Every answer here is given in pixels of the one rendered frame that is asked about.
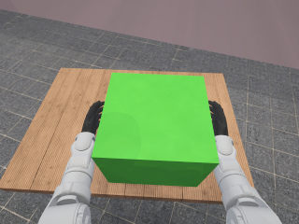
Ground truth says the left robot forearm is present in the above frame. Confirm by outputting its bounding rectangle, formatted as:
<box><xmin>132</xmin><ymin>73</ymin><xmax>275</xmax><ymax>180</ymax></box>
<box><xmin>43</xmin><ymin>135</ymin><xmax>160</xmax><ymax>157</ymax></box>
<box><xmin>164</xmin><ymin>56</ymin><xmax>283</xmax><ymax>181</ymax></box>
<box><xmin>37</xmin><ymin>132</ymin><xmax>96</xmax><ymax>224</ymax></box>

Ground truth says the right robot upper arm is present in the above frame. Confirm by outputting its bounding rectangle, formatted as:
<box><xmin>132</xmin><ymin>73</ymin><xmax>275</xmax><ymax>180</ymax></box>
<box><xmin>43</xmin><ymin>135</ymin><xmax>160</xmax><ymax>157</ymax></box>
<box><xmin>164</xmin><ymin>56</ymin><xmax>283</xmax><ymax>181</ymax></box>
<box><xmin>226</xmin><ymin>205</ymin><xmax>281</xmax><ymax>224</ymax></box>

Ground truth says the table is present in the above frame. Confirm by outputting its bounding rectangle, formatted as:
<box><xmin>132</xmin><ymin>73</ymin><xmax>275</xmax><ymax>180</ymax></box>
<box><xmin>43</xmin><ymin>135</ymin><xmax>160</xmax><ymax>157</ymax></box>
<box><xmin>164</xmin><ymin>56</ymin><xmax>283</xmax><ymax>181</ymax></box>
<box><xmin>0</xmin><ymin>67</ymin><xmax>255</xmax><ymax>204</ymax></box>

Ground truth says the left robot upper arm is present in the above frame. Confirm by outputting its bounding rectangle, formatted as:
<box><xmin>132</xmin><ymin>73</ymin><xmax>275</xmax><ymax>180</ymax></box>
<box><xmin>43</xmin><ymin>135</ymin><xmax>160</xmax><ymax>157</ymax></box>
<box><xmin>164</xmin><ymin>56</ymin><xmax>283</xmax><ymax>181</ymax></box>
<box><xmin>39</xmin><ymin>203</ymin><xmax>92</xmax><ymax>224</ymax></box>

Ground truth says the robot right hand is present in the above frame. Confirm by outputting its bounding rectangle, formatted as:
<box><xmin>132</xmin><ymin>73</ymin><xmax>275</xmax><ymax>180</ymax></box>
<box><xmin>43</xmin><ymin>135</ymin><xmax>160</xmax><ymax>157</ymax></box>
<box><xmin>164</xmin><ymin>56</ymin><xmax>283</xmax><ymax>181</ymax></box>
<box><xmin>208</xmin><ymin>100</ymin><xmax>229</xmax><ymax>136</ymax></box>

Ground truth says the carton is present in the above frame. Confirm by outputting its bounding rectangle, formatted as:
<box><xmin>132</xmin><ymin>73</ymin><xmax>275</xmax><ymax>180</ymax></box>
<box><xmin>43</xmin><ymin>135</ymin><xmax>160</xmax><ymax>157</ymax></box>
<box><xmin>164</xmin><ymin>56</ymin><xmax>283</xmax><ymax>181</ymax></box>
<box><xmin>92</xmin><ymin>72</ymin><xmax>220</xmax><ymax>188</ymax></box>

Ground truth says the robot left hand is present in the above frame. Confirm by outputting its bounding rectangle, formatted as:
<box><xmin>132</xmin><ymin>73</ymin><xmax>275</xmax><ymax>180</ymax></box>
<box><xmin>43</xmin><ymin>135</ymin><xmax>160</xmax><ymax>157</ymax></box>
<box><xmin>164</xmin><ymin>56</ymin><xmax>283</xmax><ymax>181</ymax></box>
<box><xmin>81</xmin><ymin>100</ymin><xmax>105</xmax><ymax>135</ymax></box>

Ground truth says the right robot forearm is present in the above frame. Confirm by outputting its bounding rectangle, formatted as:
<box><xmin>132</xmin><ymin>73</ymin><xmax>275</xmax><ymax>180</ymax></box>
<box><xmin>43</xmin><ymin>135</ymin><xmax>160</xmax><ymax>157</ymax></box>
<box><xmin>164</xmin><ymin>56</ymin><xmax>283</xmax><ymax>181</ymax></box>
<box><xmin>213</xmin><ymin>134</ymin><xmax>282</xmax><ymax>224</ymax></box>

